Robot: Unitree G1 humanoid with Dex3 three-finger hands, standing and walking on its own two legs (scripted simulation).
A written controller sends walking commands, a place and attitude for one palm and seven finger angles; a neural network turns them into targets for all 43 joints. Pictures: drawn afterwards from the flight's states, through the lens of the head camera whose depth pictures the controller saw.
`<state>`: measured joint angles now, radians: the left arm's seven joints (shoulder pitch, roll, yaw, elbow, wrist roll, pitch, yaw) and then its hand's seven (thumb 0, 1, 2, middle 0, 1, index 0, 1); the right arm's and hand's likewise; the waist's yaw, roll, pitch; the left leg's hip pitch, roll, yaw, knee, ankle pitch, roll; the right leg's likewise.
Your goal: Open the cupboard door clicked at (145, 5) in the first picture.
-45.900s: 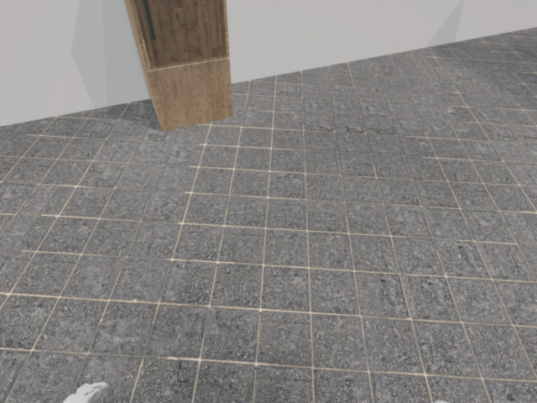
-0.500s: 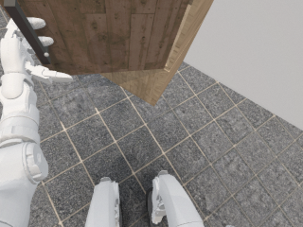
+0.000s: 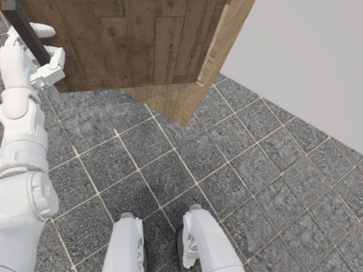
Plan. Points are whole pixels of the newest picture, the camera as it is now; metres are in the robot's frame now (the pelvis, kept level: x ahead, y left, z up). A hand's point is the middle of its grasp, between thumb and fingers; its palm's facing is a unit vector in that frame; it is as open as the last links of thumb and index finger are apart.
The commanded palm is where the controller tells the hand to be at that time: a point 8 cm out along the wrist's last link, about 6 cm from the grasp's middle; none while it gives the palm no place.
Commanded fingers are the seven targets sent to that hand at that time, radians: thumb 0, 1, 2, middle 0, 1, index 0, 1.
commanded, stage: close the thumb around the handle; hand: left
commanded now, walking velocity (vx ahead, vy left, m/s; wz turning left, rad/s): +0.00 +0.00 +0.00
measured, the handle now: (36, 39) +0.58 +0.24 +0.04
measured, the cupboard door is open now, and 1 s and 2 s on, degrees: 41 68 80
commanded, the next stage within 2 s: pull the door open along its arc in 0.14 s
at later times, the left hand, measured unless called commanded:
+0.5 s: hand (56, 78) +0.50 +0.21 +0.03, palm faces +0.11 -0.99 -0.02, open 5.5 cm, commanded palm +0.45 +0.24 +0.03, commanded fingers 0.00 0.90 0.90 -0.40 -1.35 -0.40 -1.35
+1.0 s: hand (99, 139) +0.37 +0.13 +0.03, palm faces +0.45 -0.89 +0.00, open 5.6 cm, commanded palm +0.31 +0.16 +0.03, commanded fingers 0.00 0.90 0.90 -0.40 -1.35 -0.40 -1.35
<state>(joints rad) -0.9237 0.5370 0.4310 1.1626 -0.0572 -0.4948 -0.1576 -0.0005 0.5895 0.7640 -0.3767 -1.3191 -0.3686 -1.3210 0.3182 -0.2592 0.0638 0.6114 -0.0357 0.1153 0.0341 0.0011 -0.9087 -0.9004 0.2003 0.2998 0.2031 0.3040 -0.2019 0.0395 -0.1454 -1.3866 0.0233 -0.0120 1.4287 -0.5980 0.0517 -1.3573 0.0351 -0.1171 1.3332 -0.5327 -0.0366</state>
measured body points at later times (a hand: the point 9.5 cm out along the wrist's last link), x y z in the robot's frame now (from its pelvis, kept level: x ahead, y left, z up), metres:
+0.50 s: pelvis +0.01 +0.00 +0.01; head +0.18 +0.03 +0.42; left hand +0.49 +0.26 +0.03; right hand +0.04 -0.26 -0.10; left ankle +0.02 +0.09 -0.59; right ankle +0.04 -0.11 -0.59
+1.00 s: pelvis +0.01 -0.01 +0.02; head +0.13 +0.00 +0.46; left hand +0.34 +0.17 +0.03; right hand +0.17 -0.23 -0.10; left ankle +0.02 +0.09 -0.59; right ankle +0.04 -0.11 -0.59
